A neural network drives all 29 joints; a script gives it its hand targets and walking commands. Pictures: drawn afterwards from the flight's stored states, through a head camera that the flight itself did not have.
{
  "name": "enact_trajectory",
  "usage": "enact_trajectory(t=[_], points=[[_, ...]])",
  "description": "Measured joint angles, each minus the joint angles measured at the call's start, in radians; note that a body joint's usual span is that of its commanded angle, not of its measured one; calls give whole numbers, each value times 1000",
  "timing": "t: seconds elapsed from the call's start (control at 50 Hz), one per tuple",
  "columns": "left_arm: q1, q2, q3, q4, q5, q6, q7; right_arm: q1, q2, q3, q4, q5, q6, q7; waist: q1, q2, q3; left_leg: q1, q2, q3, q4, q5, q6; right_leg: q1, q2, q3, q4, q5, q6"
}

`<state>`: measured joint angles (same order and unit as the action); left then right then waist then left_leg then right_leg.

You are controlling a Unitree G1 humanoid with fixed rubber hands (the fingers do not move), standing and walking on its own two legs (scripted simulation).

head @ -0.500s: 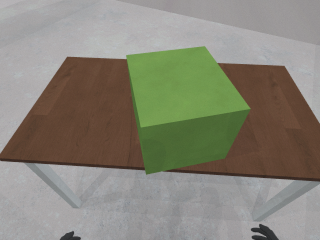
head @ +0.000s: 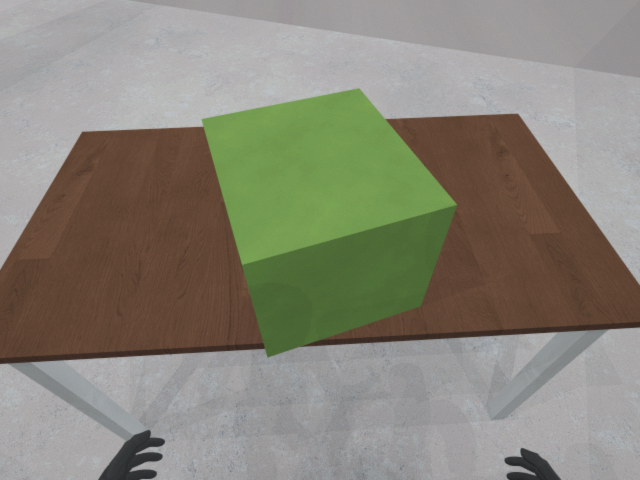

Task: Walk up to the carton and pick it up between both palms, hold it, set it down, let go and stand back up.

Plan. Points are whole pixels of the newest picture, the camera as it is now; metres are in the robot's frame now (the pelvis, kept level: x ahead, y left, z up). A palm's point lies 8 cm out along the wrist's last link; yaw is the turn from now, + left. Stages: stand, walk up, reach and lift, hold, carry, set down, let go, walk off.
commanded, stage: walk up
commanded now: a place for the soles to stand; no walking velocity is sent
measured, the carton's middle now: (315, 216) +0.51 +0.03 +0.01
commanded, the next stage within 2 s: reach and lift in 0.52 s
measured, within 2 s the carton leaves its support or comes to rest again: neither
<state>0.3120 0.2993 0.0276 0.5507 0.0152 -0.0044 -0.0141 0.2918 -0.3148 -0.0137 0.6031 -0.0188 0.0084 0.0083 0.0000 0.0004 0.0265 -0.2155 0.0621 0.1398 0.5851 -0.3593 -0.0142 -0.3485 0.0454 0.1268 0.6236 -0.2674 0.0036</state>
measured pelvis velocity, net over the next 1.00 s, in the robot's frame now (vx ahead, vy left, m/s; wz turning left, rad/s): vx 0.01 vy -0.02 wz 0.07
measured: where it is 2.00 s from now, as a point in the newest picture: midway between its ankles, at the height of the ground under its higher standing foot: outside the picture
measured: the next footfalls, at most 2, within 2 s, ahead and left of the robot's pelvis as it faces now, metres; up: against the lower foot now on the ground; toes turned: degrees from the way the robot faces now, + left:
none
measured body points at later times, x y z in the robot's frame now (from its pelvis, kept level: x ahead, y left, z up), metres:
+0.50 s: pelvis +0.00 +0.00 +0.00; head +0.02 -0.01 +0.45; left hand +0.16 +0.26 -0.09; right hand +0.10 -0.29 -0.10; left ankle -0.03 +0.12 -0.73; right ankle +0.04 -0.12 -0.73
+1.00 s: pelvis +0.01 -0.02 +0.01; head +0.03 -0.03 +0.46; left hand +0.20 +0.23 -0.05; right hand +0.19 -0.29 -0.06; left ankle -0.03 +0.12 -0.73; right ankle +0.04 -0.12 -0.73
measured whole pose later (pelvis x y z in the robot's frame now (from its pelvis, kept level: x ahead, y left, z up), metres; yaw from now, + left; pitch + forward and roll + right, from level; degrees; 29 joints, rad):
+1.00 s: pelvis +0.01 -0.02 +0.01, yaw +4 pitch -4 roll +0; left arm 0.12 0.21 0.05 0.50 0.02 0.13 0.05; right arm 0.16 -0.31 -0.08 0.74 0.03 -0.24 0.10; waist -0.04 0.00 0.09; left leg -0.05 0.05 0.02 0.38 -0.27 -0.04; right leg -0.16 0.03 0.02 0.44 -0.21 -0.03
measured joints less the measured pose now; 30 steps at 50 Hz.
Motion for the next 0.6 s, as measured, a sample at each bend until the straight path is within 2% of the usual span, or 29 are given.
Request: enact_trajectory(t=[0.28, 0.34, 0.4, 0.52, 0.56, 0.6], points=[[-7, 28, 11, -18, -2, 18, -6, -17, -30, -14, -30, -3, 22, -12, -7, 11, 19, 1, 41, 45, 78, -57, -8, -19, 47, 40, 69, -30, -11], [-17, 24, 8, -13, -7, 19, -4, -13, -35, -17, -30, 1, 26, -12, -1, 14, 15, -6, 19, 17, 74, -55, -3, -23, 48, 46, 63, -25, -14], [-20, 21, 5, 0, -9, 28, -1, -1, -27, -12, -29, 1, 13, -15, 1, 5, 9, 11, 5, 21, 32, -28, -5, -17, 45, 63, 39, -10, -7], [-20, 16, 6, 4, 3, 25, -8, 19, -20, -8, -30, -8, 6, -17, -6, 3, 19, 29, 22, 33, 30, -39, -4, -2, 56, 55, 27, -2, -9], [-79, 14, -4, 33, -5, 101, 13, -16, -8, -54, 74, -27, -100, 11, -23, 5, 23, -3, 16, 2, 56, -42, -8, -19, 35, 13, 47, -8, -26], [-159, 1, -6, 39, 0, 186, 22, -60, -1, -92, 156, -42, -191, 26, -38, 5, 60, -15, -1, -39, 79, -41, -9, -13, 10, -26, 66, -25, -21]])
